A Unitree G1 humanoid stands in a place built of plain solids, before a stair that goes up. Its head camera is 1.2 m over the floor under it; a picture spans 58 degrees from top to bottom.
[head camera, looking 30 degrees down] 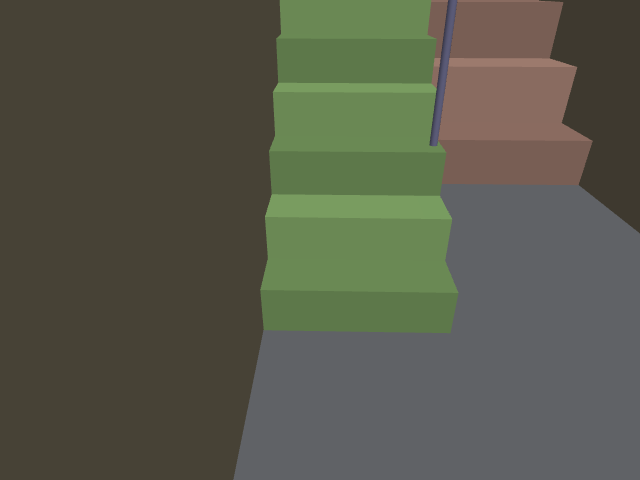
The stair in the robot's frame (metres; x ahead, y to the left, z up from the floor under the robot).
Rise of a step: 0.20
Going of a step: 0.23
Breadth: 0.76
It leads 1 degrees to the right of straight ahead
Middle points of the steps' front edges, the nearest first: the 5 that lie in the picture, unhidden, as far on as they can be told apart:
1.33 -0.15 0.20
1.56 -0.15 0.40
1.79 -0.16 0.60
2.02 -0.17 0.80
2.24 -0.17 1.00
